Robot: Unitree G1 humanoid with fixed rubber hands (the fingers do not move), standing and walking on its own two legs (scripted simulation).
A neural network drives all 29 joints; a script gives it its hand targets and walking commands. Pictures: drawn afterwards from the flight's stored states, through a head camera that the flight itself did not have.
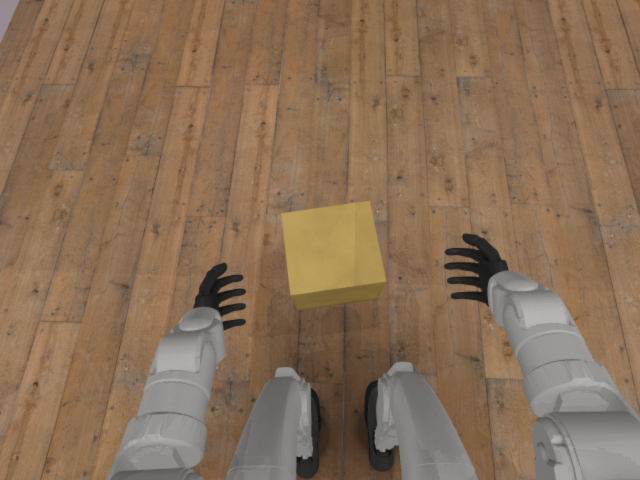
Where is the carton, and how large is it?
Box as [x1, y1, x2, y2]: [281, 201, 385, 310]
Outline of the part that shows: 369,201 281,213 290,295 298,310 376,299 378,297 385,283 385,277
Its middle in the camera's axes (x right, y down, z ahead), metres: +0.04 +0.05 +1.04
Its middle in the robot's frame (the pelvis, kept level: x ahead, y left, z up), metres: +0.55 +0.01 -0.58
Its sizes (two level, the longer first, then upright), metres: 0.228 0.214 0.199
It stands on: the floor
